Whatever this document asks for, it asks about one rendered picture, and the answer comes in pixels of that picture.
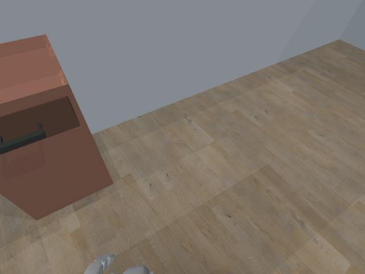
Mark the drawer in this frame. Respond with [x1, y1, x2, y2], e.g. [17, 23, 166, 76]
[0, 96, 80, 155]

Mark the handle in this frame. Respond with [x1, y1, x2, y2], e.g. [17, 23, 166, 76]
[0, 123, 46, 154]

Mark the cabinet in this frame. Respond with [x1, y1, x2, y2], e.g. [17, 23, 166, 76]
[0, 34, 113, 220]

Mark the left robot hand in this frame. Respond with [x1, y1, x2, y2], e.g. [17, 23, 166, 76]
[84, 254, 115, 274]

